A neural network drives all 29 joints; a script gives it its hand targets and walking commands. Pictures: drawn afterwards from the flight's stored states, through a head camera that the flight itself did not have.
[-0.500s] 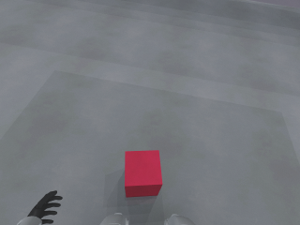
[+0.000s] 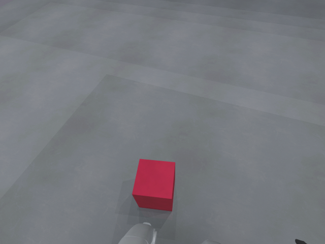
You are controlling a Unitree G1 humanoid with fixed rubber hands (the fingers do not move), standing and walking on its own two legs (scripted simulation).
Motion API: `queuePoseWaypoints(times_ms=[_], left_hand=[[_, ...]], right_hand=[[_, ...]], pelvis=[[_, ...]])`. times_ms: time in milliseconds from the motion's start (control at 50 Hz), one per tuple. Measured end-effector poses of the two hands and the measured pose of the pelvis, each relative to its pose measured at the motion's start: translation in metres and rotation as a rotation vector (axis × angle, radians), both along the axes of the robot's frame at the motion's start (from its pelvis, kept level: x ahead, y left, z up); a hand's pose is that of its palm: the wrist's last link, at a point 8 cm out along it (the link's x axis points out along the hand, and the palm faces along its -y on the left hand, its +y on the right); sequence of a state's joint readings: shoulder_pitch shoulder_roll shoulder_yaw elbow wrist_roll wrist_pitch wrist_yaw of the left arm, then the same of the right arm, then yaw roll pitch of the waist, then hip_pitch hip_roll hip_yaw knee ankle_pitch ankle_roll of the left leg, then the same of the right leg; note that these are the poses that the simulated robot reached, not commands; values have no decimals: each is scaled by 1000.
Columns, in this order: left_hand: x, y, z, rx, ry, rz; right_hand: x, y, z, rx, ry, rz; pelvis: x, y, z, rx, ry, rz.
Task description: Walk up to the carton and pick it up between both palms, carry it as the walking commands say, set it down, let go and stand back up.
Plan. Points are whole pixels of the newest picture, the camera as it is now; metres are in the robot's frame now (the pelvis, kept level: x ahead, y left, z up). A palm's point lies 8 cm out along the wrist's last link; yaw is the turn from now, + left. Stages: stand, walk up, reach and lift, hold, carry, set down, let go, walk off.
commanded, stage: walk up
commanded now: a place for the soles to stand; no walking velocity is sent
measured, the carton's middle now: (156, 185) +0.46 +0.11 -0.62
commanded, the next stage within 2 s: none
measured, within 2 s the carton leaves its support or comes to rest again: neither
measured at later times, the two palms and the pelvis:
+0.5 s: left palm out of the picture +0.04 +0.38 -0.08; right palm out of the picture +0.14 -0.27 -0.09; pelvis -0.01 +0.04 +0.00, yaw +6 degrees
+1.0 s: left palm out of the picture +0.05 +0.38 -0.07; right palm out of the picture +0.15 -0.23 -0.07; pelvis +0.00 +0.06 +0.03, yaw +4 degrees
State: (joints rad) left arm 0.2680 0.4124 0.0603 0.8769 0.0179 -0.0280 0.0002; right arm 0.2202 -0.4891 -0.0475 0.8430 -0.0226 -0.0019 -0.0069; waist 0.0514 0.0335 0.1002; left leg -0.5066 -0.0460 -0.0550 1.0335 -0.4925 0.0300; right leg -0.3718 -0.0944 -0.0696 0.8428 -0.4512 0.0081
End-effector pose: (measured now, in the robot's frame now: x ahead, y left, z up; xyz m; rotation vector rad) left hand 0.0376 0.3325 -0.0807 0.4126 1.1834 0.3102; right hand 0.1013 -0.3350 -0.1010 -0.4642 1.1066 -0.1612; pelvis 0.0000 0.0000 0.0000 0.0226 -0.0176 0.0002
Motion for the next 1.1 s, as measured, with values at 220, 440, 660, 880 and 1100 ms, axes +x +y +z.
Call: queuePoseWaypoints(times_ms=[220,440,660,880,1100], left_hand=[[-19,44,12,74,18,64],[-1,39,1,28,-78,24],[-8,61,-9,-28,9,45],[7,60,1,-48,-13,40],[10,41,9,-71,-2,28]], right_hand=[[51,43,6,36,-37,117],[45,57,12,50,-61,69],[3,78,14,36,42,15],[28,103,21,78,-11,26],[47,96,33,101,-48,15]], pelvis=[[0,21,4,0,-1,74],[-3,29,4,-39,-19,99],[-6,55,11,-43,6,89],[-4,63,24,-37,-9,73],[-3,54,35,-23,-9,61]])
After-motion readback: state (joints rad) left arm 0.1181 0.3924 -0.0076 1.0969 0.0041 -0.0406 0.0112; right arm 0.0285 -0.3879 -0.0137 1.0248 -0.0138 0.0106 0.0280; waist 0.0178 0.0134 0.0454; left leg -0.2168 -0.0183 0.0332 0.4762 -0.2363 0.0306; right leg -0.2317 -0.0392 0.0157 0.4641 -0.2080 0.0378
